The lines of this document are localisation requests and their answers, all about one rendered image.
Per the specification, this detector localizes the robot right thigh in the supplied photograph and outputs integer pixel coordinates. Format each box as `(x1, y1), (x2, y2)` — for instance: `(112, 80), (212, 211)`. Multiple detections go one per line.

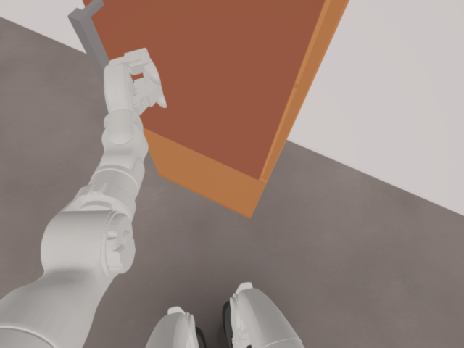
(230, 288), (305, 348)

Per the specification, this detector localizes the robot left thigh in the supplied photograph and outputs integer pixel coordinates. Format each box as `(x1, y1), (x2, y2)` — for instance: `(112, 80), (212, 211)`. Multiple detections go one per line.
(146, 312), (197, 348)

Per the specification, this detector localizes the handle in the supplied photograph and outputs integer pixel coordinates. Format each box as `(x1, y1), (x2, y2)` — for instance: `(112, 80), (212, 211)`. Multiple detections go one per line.
(68, 0), (109, 85)

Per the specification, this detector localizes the cupboard door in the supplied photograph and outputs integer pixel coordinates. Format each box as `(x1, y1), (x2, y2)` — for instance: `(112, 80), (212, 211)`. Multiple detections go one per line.
(83, 0), (325, 180)

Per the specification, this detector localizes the left robot upper arm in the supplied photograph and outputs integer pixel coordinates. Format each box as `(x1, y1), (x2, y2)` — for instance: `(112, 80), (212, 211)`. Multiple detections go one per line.
(0, 210), (136, 348)

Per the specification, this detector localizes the robot thigh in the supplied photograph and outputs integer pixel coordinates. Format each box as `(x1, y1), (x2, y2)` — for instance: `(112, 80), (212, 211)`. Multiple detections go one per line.
(230, 288), (305, 348)
(146, 312), (197, 348)

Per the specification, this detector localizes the left robot hand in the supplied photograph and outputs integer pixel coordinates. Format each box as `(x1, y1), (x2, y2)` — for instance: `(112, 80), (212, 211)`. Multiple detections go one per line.
(104, 48), (167, 116)

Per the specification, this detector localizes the robot left forearm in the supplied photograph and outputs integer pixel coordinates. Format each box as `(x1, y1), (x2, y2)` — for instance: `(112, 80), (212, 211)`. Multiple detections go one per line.
(41, 109), (149, 269)

